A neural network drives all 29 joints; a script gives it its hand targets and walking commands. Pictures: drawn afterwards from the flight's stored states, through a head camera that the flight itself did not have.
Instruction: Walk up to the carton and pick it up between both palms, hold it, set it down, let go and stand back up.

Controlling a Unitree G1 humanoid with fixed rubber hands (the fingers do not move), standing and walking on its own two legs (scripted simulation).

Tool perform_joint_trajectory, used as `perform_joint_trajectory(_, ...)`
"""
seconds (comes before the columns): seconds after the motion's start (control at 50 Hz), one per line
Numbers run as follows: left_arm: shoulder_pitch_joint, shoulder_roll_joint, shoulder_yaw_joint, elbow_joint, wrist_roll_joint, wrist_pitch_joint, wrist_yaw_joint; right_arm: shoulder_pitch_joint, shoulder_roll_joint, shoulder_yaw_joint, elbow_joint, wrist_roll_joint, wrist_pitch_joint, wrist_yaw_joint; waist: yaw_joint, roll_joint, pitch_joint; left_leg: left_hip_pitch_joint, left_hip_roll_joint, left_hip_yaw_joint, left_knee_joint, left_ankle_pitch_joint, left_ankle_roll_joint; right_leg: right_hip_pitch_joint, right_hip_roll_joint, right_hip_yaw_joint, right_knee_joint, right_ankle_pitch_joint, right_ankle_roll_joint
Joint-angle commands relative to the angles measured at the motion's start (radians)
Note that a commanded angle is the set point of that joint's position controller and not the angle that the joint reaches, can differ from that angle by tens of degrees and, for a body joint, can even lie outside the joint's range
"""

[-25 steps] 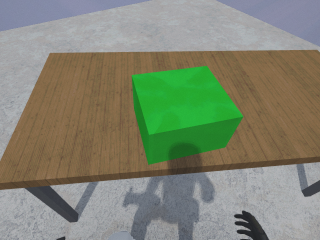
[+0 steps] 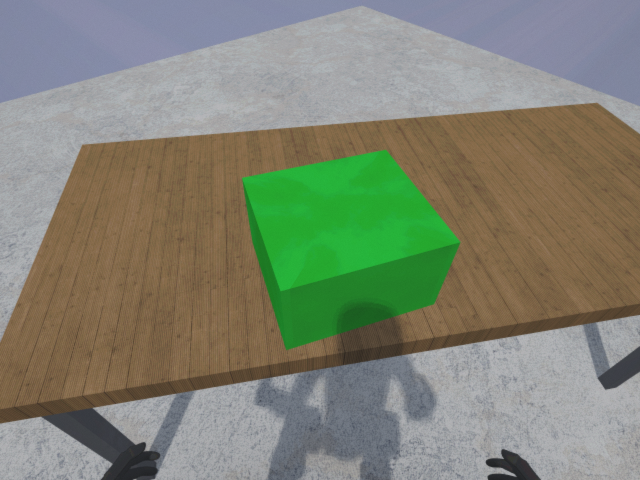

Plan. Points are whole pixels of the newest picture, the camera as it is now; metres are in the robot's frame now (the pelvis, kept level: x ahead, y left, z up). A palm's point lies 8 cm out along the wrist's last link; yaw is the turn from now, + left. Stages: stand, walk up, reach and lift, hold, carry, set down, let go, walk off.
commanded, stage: walk up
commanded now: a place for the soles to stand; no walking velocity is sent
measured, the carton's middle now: (339, 242) +0.51 -0.02 -0.03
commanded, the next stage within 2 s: none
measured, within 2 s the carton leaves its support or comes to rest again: neither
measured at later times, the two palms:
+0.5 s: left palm out of the picture +0.03 +0.13 -0.11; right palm out of the picture +0.10 -0.43 -0.10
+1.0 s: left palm out of the picture +0.06 +0.02 -0.10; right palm out of the picture +0.18 -0.51 -0.11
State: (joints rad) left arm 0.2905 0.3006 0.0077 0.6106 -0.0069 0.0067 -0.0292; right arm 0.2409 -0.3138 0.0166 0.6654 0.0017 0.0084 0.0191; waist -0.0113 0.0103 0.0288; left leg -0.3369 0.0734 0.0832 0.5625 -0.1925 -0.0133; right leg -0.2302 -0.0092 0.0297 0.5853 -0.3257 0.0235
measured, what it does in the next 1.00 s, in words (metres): steps to the right, turning left: right foot, then left foot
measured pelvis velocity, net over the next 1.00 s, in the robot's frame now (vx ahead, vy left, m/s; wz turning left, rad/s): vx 0.02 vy -0.26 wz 0.30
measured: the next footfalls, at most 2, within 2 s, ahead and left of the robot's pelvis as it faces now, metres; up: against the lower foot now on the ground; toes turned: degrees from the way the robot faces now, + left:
right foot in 0.32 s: +0.06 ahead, -0.25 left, +0.00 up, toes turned +0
left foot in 0.62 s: +0.05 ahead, -0.08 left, +0.00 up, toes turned +10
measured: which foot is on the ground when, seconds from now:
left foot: down 0.00-0.32, up 0.34-0.60, down 0.62-0.92, up 0.94-1.00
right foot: down 0.00-0.00, up 0.02-0.30, down 0.32-0.64, up 0.66-0.88, down 0.90-1.00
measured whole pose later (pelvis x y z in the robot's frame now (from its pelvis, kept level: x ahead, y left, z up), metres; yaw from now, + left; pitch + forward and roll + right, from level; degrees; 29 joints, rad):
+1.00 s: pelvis +0.02 -0.26 -0.02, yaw +17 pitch -3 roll +0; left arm 0.27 0.27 0.01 0.61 0.03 0.01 -0.01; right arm 0.34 -0.31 -0.05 0.61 -0.03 0.05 -0.02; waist -0.01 0.01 0.06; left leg -0.45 -0.03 -0.12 0.99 -0.53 -0.03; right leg -0.34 -0.06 -0.06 0.74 -0.35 0.01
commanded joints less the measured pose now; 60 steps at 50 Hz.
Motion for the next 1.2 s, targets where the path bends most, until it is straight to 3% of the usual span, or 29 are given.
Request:
perform_joint_trajectory(0.0,-0.096,0.154,0.07,-0.144,0.101,0.032,-0.029,0.261,-0.267,-0.129,-0.003,-0.056,-0.034,-0.084,-0.047,0.053,0.003,0.246,0.317,-0.524,-0.283,-0.29,0.193,-0.335,-0.004,-0.063,0.263,-0.188,-0.037)
perform_joint_trajectory(0.02,-0.077,0.128,0.069,-0.147,0.113,0.049,-0.033,0.281,-0.28,-0.142,0.007,-0.065,-0.036,-0.106,-0.046,0.08,0.002,0.263,0.396,-0.618,-0.294,-0.294,0.25,-0.403,-0.042,-0.01,0.404,-0.262,-0.044)
perform_joint_trajectory(0.04,-0.082,0.116,0.064,-0.156,0.116,0.059,-0.034,0.263,-0.259,-0.142,0.002,-0.068,-0.04,-0.12,-0.041,0.05,0.025,0.239,0.4,-0.605,-0.285,-0.231,0.263,-0.433,-0.081,0.029,0.485,-0.22,-0.046)
perform_joint_trajectory(0.12,-0.073,0.09,0.058,-0.137,0.086,0.072,-0.051,0.141,-0.205,-0.144,-0.026,-0.08,-0.047,-0.12,0.013,0.116,-0.002,0.106,0.254,-0.365,-0.274,-0.219,0.205,-0.327,-0.1,0.035,0.492,-0.119,-0.024)
perform_joint_trajectory(0.22,-0.042,0.101,0.067,-0.118,0.061,0.074,-0.069,0.094,-0.236,-0.172,-0.055,-0.085,-0.048,-0.105,0.044,0.23,-0.034,-0.064,0.219,-0.291,-0.223,-0.288,0.195,-0.121,-0.094,-0.011,0.318,-0.146,-0.039)
perform_joint_trajectory(0.26,0.084,0.108,0.081,-0.066,0.057,0.066,-0.07,0.037,-0.227,-0.17,-0.078,-0.081,-0.034,-0.102,0.122,0.192,-0.066,-0.248,0.156,-0.194,-0.112,-0.367,0.131,0.144,-0.045,-0.08,0.124,-0.033,-0.07)
perform_joint_trajectory(0.28,0.174,0.146,0.095,-0.027,0.059,0.059,-0.067,0.043,-0.17,-0.15,-0.084,-0.082,-0.025,-0.1,0.169,0.024,-0.095,-0.37,0.058,-0.122,0.073,-0.462,0.083,0.287,-0.017,-0.08,0.04,-0.014,-0.086)
perform_joint_trajectory(0.3,0.195,0.231,0.112,-0.025,0.063,0.049,-0.059,0.09,-0.072,-0.116,-0.107,-0.061,-0.016,-0.096,0.194,-0.284,-0.047,-0.429,-0.098,-0.015,0.381,-0.503,0.028,0.191,-0.175,0.18,-0.188,-0.261,-0.133)
perform_joint_trajectory(0.32,0.062,0.275,0.11,-0.059,0.052,0.047,-0.042,0.104,-0.034,-0.11,-0.12,-0.042,-0.006,-0.106,0.149,-0.317,0.036,-0.421,-0.127,-0.109,0.512,-0.519,0.023,-0.003,-0.331,0.44,-0.366,-0.447,-0.21)
perform_joint_trajectory(0.34,-0.035,0.283,0.106,-0.067,0.042,0.045,-0.023,0.104,-0.086,-0.116,-0.116,-0.026,0.0,-0.119,0.131,-0.27,0.079,-0.356,-0.093,-0.172,0.627,-0.466,0.027,-0.144,-0.36,0.437,-0.423,-0.497,-0.265)
perform_joint_trajectory(0.4,-0.161,0.197,0.08,-0.09,0.053,0.053,-0.006,0.195,-0.12,-0.147,-0.065,-0.017,0.002,-0.121,0.042,-0.214,0.135,-0.276,-0.087,-0.153,0.69,-0.298,-0.002,-0.196,-0.286,0.206,-0.291,-0.258,-0.278)
perform_joint_trajectory(0.52,-0.056,0.146,0.045,-0.044,0.054,0.059,0.001,0.181,-0.057,-0.118,-0.116,-0.023,-0.023,-0.092,0.067,-0.143,0.075,-0.08,-0.079,-0.069,0.236,-0.251,0.01,-0.103,-0.285,0.115,-0.188,-0.104,-0.263)
perform_joint_trajectory(0.56,-0.035,0.158,0.035,-0.03,0.048,0.061,0.005,0.219,-0.041,-0.113,-0.126,-0.027,-0.039,-0.087,0.025,-0.098,0.026,0.099,-0.093,-0.07,-0.018,-0.105,0.037,-0.128,-0.273,0.066,-0.072,-0.004,-0.208)
perform_joint_trajectory(0.58,-0.024,0.139,0.027,-0.031,0.046,0.059,0.002,0.244,-0.054,-0.118,-0.13,-0.035,-0.052,-0.09,0.001,-0.073,0.018,0.193,-0.064,-0.138,-0.121,-0.032,0.05,-0.185,-0.247,0.038,0.006,0.015,-0.159)
perform_joint_trajectory(0.6,0.017,0.097,0.013,-0.043,0.038,0.051,-0.003,0.258,-0.111,-0.134,-0.144,-0.05,-0.056,-0.095,-0.013,0.066,-0.042,0.334,0.092,-0.419,-0.179,-0.152,0.11,-0.335,-0.195,-0.02,0.161,-0.052,-0.09)
perform_joint_trajectory(0.62,0.015,0.07,0.003,-0.079,0.035,0.051,-0.009,0.232,-0.182,-0.151,-0.17,-0.05,-0.052,-0.101,-0.015,0.146,-0.009,0.313,0.313,-0.776,-0.257,-0.278,0.227,-0.487,-0.056,-0.08,0.325,-0.26,-0.021)
perform_joint_trajectory(0.64,-0.019,0.134,0.033,-0.084,0.05,0.068,0.002,0.251,-0.185,-0.153,-0.144,-0.056,-0.042,-0.107,-0.033,0.089,0.02,0.174,0.363,-0.825,-0.248,-0.258,0.342,-0.416,-0.087,-0.001,0.458,-0.308,-0.018)
perform_joint_trajectory(0.68,-0.058,0.132,0.037,-0.08,0.053,0.074,0.0,0.196,-0.12,-0.122,-0.143,-0.061,-0.044,-0.111,-0.024,0.03,0.05,0.173,0.25,-0.61,-0.205,-0.072,0.299,-0.435,-0.071,0.049,0.514,-0.205,-0.005)
perform_joint_trajectory(0.74,0.008,0.095,0.034,-0.058,0.039,0.054,-0.008,0.089,-0.112,-0.113,-0.15,-0.055,-0.043,-0.09,0.01,0.141,0.002,0.053,0.11,-0.386,-0.176,0.018,0.211,-0.26,-0.062,-0.002,0.407,-0.117,0.015)
perform_joint_trajectory(0.8,0.007,0.077,0.031,-0.063,0.023,0.032,-0.01,0.057,-0.123,-0.114,-0.162,-0.039,-0.03,-0.06,-0.004,0.205,-0.031,-0.018,0.035,-0.301,-0.102,0.03,0.184,-0.115,-0.021,-0.084,0.219,-0.102,0.012)
perform_joint_trajectory(0.86,0.072,0.095,0.054,-0.061,0.022,0.002,0.011,0.055,-0.132,-0.106,-0.154,-0.017,-0.004,-0.036,0.042,0.135,-0.05,-0.146,-0.011,-0.289,0.059,-0.021,0.125,0.088,0.013,-0.126,-0.031,0.098,-0.013)
perform_joint_trajectory(0.88,0.083,0.144,0.067,-0.07,0.033,-0.01,0.021,0.092,-0.085,-0.091,-0.155,-0.01,0.0,-0.028,0.043,0.026,-0.072,-0.208,-0.052,-0.267,0.164,-0.099,0.077,0.153,-0.082,0.002,-0.089,0.059,-0.042)
perform_joint_trajectory(0.9,0.079,0.235,0.086,-0.092,0.045,-0.021,0.029,0.123,-0.014,-0.064,-0.177,-0.007,0.002,-0.025,0.048,-0.21,-0.086,-0.267,-0.134,-0.197,0.365,-0.315,0.002,0.115,-0.352,0.337,-0.24,-0.077,-0.128)
perform_joint_trajectory(0.92,0.043,0.282,0.102,-0.084,0.041,-0.012,0.038,0.118,-0.069,-0.087,-0.173,-0.023,0.016,-0.042,0.056,-0.205,-0.015,-0.254,-0.119,-0.183,0.51,-0.478,-0.013,-0.058,-0.489,0.49,-0.319,-0.154,-0.261)
perform_joint_trajectory(0.96,0.026,0.187,0.079,-0.074,0.038,-0.019,0.047,0.084,-0.102,-0.114,-0.15,-0.036,0.027,-0.045,0.047,-0.086,0.089,-0.285,-0.083,-0.244,0.602,-0.379,-0.02,-0.069,-0.438,0.358,-0.271,-0.003,-0.277)
perform_joint_trajectory(1.02,-0.003,0.153,0.063,-0.061,0.047,-0.025,0.053,0.127,-0.07,-0.109,-0.119,-0.034,0.022,-0.029,0.025,-0.155,0.059,-0.222,-0.072,-0.202,0.508,-0.282,-0.026,-0.036,-0.324,0.157,-0.235,0.072,-0.196)
perform_joint_trajectory(1.08,0.013,0.149,0.064,-0.057,0.049,-0.022,0.049,0.093,-0.051,-0.099,-0.118,-0.024,0.02,-0.007,0.05,-0.234,0.037,-0.162,-0.07,-0.142,0.326,-0.281,-0.024,-0.005,-0.284,0.068,-0.231,0.006,-0.193)
perform_joint_trajectory(1.14,0.037,0.173,0.066,-0.057,0.046,-0.014,0.045,0.073,-0.036,-0.097,-0.111,-0.02,0.011,0.001,0.055,-0.226,0.041,-0.068,-0.081,-0.079,0.176,-0.256,-0.003,-0.032,-0.29,0.037,-0.205,0.028,-0.197)
perform_joint_trajectory(1.18,0.023,0.182,0.062,-0.061,0.035,-0.005,0.039,0.109,-0.036,-0.099,-0.095,-0.022,-0.003,0.0,0.017,-0.178,0.018,0.072,-0.094,-0.05,-0.005,-0.113,0.017,-0.091,-0.281,-0.014,-0.14,0.045,-0.167)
